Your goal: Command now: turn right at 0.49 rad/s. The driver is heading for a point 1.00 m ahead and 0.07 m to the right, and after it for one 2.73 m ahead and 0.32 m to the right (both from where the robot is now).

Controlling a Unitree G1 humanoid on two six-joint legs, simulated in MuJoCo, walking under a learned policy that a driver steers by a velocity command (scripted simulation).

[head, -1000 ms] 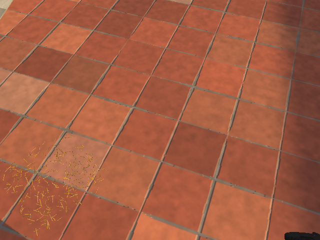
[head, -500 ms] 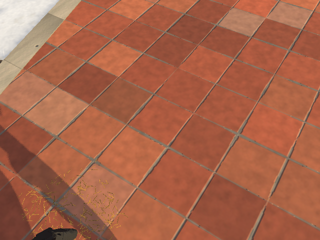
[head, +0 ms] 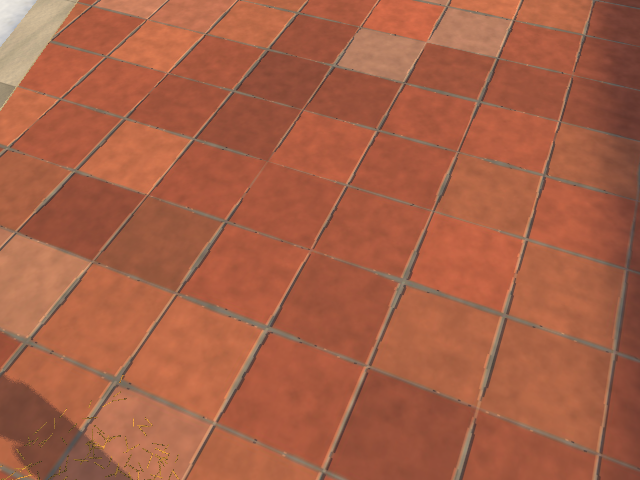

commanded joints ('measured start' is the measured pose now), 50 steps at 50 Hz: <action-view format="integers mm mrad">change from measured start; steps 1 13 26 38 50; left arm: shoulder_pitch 36 -4 0 -16 151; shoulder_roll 71 156 89 55 83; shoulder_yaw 25 33 18 7 18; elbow -68 -122 -142 -79 16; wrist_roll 5 14 11 4 29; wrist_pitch -6 -27 4 -52 -127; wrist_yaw -7 60 58 41 50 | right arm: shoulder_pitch -14 -50 29 46 -76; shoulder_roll -171 -92 -174 -189 -54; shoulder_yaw -47 -24 -46 -21 10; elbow -45 -57 -53 -40 -133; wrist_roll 22 -8 -23 15 20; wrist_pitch -11 -28 -68 -16 -82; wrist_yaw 0 -3 35 20 76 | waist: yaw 23 18 18 0 85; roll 135 -114 -8 184 -123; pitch -124 -155 -170 -34 54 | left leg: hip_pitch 69 -339 123 -7 -611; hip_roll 182 -83 88 53 -3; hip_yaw -80 -148 -308 -460 -115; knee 16 429 -215 -276 437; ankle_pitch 515 -47 242 -203 123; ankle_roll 159 -57 82 230 25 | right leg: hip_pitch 134 297 82 172 448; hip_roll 50 -168 -1 78 -243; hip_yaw -67 381 426 29 147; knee -240 -408 -169 -348 -632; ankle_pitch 186 531 89 20 224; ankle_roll -40 -277 -126 4 -202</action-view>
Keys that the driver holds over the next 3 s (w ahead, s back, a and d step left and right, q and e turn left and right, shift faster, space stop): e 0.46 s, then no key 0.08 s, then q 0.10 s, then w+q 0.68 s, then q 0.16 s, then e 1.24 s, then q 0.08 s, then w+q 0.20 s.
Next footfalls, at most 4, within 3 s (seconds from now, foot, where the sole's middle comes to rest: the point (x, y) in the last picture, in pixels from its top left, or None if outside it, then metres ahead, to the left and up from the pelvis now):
0.04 right None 0.06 -0.11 -0.77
0.52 left None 0.10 0.10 -0.77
0.80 right None -0.01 -0.12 -0.77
1.22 left None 0.35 0.11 -0.77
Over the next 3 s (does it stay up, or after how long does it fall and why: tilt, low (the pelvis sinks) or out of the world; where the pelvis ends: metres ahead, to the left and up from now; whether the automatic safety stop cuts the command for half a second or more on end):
stays up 0.48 0.06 0.00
